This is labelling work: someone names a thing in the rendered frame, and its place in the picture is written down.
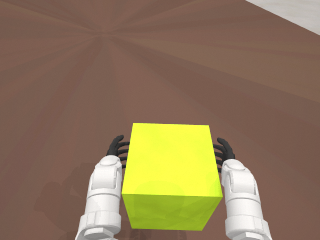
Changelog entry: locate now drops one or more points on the robot right forearm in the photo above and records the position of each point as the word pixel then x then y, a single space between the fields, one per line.
pixel 243 206

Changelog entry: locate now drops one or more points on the robot left hand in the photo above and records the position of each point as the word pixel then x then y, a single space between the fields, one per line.
pixel 115 145

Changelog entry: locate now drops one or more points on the carton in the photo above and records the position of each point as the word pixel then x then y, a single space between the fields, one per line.
pixel 171 180

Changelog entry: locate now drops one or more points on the robot right hand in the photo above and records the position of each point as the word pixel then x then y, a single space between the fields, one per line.
pixel 227 152

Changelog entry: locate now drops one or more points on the robot left forearm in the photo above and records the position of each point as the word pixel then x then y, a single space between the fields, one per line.
pixel 101 218

